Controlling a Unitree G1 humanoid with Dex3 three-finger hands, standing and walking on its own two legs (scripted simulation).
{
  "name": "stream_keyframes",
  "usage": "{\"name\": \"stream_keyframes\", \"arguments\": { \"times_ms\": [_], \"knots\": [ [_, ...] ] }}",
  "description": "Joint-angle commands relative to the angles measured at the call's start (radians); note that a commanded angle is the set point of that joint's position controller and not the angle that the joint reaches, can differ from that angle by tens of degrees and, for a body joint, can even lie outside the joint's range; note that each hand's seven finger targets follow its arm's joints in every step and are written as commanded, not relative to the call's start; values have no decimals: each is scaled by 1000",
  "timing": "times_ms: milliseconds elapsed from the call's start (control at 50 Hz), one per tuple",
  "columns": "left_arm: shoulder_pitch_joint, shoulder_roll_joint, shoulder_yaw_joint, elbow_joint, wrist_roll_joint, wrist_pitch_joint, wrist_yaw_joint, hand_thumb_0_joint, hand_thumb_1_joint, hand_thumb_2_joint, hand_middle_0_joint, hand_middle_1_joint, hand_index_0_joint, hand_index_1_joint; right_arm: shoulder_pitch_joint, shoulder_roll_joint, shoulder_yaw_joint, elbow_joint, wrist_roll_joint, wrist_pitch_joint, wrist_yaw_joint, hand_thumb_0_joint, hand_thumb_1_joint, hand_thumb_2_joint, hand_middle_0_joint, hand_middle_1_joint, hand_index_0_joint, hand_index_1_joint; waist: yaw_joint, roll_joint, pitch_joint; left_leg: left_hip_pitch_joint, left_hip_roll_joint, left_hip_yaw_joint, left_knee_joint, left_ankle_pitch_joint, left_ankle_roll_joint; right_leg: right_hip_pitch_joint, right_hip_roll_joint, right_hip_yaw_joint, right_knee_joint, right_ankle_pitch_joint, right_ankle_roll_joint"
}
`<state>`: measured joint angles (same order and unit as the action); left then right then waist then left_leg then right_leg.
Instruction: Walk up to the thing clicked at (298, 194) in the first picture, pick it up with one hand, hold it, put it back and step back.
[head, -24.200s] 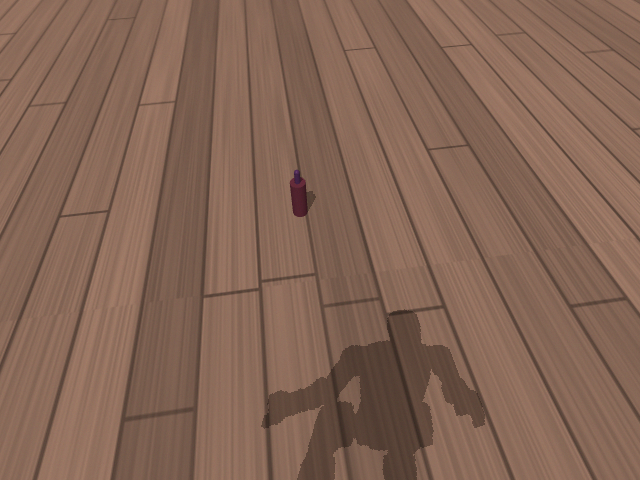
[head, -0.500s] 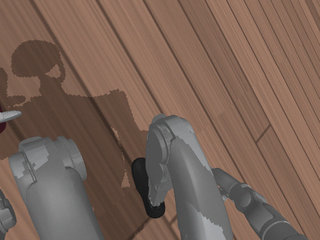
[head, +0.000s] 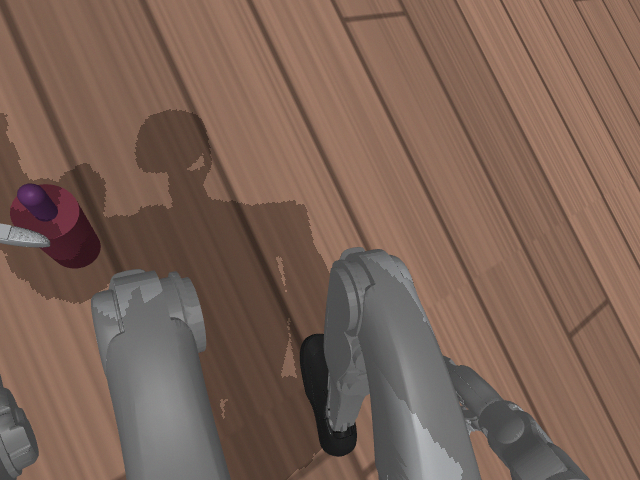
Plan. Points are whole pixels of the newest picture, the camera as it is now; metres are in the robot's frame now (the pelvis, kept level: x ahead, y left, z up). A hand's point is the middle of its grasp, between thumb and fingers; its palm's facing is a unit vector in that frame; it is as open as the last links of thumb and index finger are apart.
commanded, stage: rise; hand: left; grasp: from the side
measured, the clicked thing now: (57, 225) +0.40 +0.28 -0.19
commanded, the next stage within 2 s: home in 0.06 s
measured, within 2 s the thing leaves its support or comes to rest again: rests again in 1.66 s
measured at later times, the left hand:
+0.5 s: hand out of the picture +0.30 +0.37 +0.04, palm faces +0.32 -0.82 -0.49, open 17.3 cm
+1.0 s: hand out of the picture +0.24 +0.26 +0.25, palm faces +0.35 -0.86 -0.36, open 17.3 cm
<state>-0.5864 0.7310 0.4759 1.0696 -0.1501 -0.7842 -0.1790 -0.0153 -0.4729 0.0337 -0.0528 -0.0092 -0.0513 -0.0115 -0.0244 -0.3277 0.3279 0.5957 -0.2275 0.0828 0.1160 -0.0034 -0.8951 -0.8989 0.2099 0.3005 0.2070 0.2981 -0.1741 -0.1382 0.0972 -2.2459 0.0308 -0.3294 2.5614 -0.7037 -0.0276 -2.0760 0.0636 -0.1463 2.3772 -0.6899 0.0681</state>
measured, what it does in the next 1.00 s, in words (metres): rises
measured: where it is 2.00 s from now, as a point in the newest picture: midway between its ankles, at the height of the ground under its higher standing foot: (255, 441)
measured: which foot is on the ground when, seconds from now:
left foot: down 0.00-1.00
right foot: down 0.00-1.00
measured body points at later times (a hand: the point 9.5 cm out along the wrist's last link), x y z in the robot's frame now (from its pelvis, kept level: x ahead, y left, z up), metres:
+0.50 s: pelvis +0.00 -0.02 +0.12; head +0.19 +0.06 +0.52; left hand +0.28 +0.41 +0.07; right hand +0.19 -0.25 -0.01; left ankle +0.08 +0.13 -0.27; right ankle +0.12 -0.14 -0.27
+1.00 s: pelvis +0.07 -0.01 +0.34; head +0.15 +0.03 +0.78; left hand +0.22 +0.31 +0.27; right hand +0.29 -0.22 +0.26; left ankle +0.07 +0.13 -0.27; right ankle +0.12 -0.14 -0.27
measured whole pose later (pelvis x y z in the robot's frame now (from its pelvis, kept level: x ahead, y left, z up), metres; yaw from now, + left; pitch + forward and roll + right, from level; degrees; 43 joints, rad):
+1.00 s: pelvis +0.07 -0.01 +0.34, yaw +13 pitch +20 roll -3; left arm 0.17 0.29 0.11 0.28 -0.01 0.19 0.16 -0.01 -0.51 0.07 -0.06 -0.06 -0.06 -0.06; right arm 0.20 -0.23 0.01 0.51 0.04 0.01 -0.14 0.00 -0.90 -0.90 0.21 0.30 0.20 0.30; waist -0.04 0.01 -0.17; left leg -1.11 0.07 -0.06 1.33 -0.56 -0.04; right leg -1.05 -0.02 -0.04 1.29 -0.58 0.02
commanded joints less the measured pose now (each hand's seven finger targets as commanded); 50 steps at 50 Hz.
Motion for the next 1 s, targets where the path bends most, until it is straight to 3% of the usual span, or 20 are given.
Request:
{"name": "stream_keyframes", "arguments": {
  "times_ms": [0,40,80,100,120,160,180,240,300,340,380,420,500,540,580,620,740,800,940,980],
  "knots": [
    [-262,460,131,-293,146,37,24,0,-500,61,-63,-47,-55,-49,101,-256,-189,-19,71,18,-36,0,-881,-911,202,303,201,303,56,544,-707,531,25,157,-395,155,17,206,20,-67,-215,188,-99],
    [-269,254,55,-181,131,110,32,0,-516,71,-68,-60,-61,-63,107,-244,-208,-33,92,33,-33,0,-930,-914,202,303,202,303,1,514,-648,505,33,150,-437,123,12,142,19,-71,-220,151,-106],
    [-227,319,119,-208,151,154,54,0,-550,86,-74,-67,-60,-77,124,-254,-236,-26,106,48,-37,0,-941,-919,201,303,201,303,41,505,-655,499,28,172,-466,87,15,142,16,-61,-246,121,-109],
    [-218,319,105,-237,168,184,61,0,-550,86,-75,-63,-60,-74,129,-247,-249,-36,113,51,-41,0,-942,-919,201,303,201,303,44,536,-686,537,28,184,-481,89,14,148,11,-50,-259,117,-109],
    [-256,387,152,-323,179,206,71,0,-536,78,-77,-65,-66,-72,159,-245,-263,-33,122,60,-42,0,-941,-918,201,303,201,303,76,562,-739,569,29,188,-498,107,10,152,9,-42,-257,124,-111],
    [-203,343,130,-290,201,263,76,0,-482,96,-58,-66,-57,-67,163,-230,-284,-35,135,71,-42,0,-896,-902,201,301,201,301,76,554,-725,583,27,195,-526,83,13,118,5,-35,-272,104,-114],
    [-194,316,111,-298,205,289,81,0,-562,37,-47,-49,-46,-49,165,-226,-294,-37,144,73,-44,0,-896,-902,201,301,201,301,73,538,-722,573,26,198,-542,71,16,114,3,-30,-281,97,-115],
    [-79,285,112,-352,210,375,103,0,-533,66,-53,-57,-52,-57,169,-197,-329,-53,173,80,-52,0,-895,-902,201,301,201,301,111,436,-758,538,13,234,-570,59,34,176,0,-1,-360,70,-111],
    [13,157,37,-391,209,465,121,0,-555,54,-50,-53,-50,-54,195,-192,-372,-67,202,85,-63,0,-895,-902,201,301,201,301,93,355,-796,602,13,227,-643,50,39,209,-6,12,-433,68,-107],
    [65,124,1,-479,204,523,138,0,-535,65,-53,-56,-53,-57,199,-186,-391,-91,220,77,-76,0,-895,-902,201,302,201,302,95,286,-838,622,10,241,-665,75,47,286,-8,28,-511,91,-100],
    [103,115,-23,-662,196,566,159,0,-528,70,-55,-58,-54,-59,213,-170,-403,-112,233,76,-86,0,-895,-902,201,302,201,302,116,286,-896,677,8,254,-719,92,49,381,-15,49,-574,106,-96],
    [210,62,-66,-706,189,619,178,0,-524,72,-55,-59,-55,-60,201,-166,-411,-135,246,65,-101,0,-895,-902,201,302,201,302,122,262,-873,737,12,251,-791,48,50,414,-19,60,-637,71,-95],
    [267,127,-17,-865,187,681,233,0,-518,76,-56,-60,-55,-61,193,-132,-408,-164,266,46,-141,0,-895,-902,201,301,201,301,154,280,-852,824,16,256,-909,22,48,563,-32,101,-749,39,-92],
    [309,98,-19,-884,184,709,254,0,-534,66,-53,-56,-52,-57,187,-110,-404,-170,271,34,-161,0,-895,-902,201,301,201,301,162,276,-848,882,12,270,-950,52,48,627,-37,121,-806,55,-91],
    [371,49,-41,-882,181,730,273,0,-530,67,-52,-56,-51,-57,182,-91,-399,-166,271,16,-182,0,-895,-902,201,301,201,301,158,279,-803,927,9,279,-997,84,48,684,-40,127,-855,84,-91],
    [437,-38,-95,-852,179,753,286,0,-536,63,-51,-55,-51,-55,183,-67,-395,-165,271,-3,-200,0,-895,-902,201,301,201,301,145,264,-758,969,5,296,-1035,137,50,748,-43,133,-914,133,-91],
    [572,-185,-203,-839,165,821,311,0,-540,61,-51,-53,-50,-54,214,-49,-388,-171,268,-56,-228,0,-895,-902,201,301,201,301,129,226,-658,1135,4,313,-1178,267,49,940,-52,133,-1089,264,-85],
    [606,-232,-251,-866,159,858,323,0,-504,82,-54,-59,-53,-60,232,-43,-384,-174,268,-80,-238,0,-895,-902,201,302,201,301,123,203,-630,1222,5,313,-1253,315,47,1053,-58,133,-1172,313,-80],
    [736,-278,-300,-999,150,943,362,0,-546,58,-50,-52,-49,-53,253,-26,-374,-202,271,-120,-273,0,-895,-902,201,302,201,302,134,204,-581,1445,-3,317,-1433,432,38,1272,-60,117,-1330,437,-74],
    [759,-306,-326,-1040,146,966,371,0,-555,53,-49,-51,-48,-52,247,-19,-366,-212,269,-128,-283,0,-895,-902,201,301,201,301,140,229,-519,1496,-4,318,-1504,414,30,1294,-59,106,-1374,405,-79]
  ]
}}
